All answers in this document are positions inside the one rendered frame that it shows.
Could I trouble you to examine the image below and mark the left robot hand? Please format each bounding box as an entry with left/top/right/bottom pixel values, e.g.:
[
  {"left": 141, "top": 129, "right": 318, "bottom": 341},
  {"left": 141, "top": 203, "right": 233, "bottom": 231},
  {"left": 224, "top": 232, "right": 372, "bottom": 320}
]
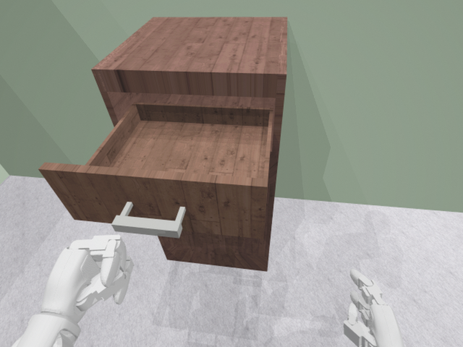
[{"left": 41, "top": 235, "right": 134, "bottom": 323}]

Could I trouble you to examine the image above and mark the cabinet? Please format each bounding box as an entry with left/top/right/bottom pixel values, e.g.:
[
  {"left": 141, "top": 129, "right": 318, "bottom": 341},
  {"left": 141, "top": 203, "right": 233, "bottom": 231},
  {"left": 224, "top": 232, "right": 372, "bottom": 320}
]
[{"left": 91, "top": 17, "right": 287, "bottom": 272}]

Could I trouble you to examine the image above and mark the right robot hand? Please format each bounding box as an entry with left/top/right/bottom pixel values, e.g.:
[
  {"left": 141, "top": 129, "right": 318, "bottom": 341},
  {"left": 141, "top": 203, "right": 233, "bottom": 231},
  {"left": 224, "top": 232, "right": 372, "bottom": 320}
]
[{"left": 344, "top": 269, "right": 404, "bottom": 347}]

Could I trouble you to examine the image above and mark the drawer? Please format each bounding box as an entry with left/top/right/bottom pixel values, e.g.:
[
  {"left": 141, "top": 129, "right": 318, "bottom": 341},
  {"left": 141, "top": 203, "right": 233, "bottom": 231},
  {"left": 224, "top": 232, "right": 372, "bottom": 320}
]
[{"left": 38, "top": 103, "right": 273, "bottom": 239}]

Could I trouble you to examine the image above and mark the handle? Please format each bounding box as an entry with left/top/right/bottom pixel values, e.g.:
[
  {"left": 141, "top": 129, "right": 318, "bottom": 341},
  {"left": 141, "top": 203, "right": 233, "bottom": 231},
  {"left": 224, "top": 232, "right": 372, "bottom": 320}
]
[{"left": 111, "top": 202, "right": 186, "bottom": 238}]

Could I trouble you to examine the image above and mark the left robot forearm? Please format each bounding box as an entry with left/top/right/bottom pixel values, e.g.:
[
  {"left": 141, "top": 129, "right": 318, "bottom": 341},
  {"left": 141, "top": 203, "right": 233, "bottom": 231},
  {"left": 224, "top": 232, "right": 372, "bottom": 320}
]
[{"left": 12, "top": 312, "right": 81, "bottom": 347}]

